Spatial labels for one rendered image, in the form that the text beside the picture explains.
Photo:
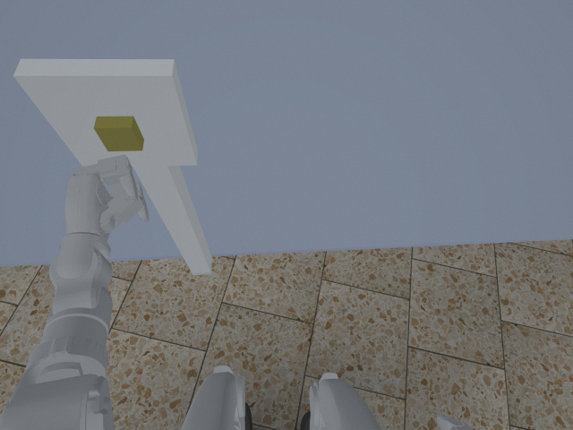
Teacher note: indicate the right robot thigh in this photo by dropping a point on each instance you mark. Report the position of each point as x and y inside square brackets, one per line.
[336, 405]

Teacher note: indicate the panel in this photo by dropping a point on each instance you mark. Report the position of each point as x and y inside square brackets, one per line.
[71, 93]

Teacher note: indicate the left robot upper arm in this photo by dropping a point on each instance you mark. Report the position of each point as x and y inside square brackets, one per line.
[76, 403]

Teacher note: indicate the robot left hand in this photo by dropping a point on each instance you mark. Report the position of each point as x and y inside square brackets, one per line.
[87, 198]

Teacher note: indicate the robot left forearm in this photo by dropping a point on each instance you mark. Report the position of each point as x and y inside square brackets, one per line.
[75, 335]

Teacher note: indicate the button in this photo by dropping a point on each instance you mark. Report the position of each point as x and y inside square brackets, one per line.
[119, 133]

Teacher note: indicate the robot thigh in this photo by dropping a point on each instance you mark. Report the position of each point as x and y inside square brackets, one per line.
[336, 405]
[219, 401]

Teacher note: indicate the left robot thigh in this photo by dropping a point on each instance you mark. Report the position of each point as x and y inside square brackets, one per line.
[219, 401]

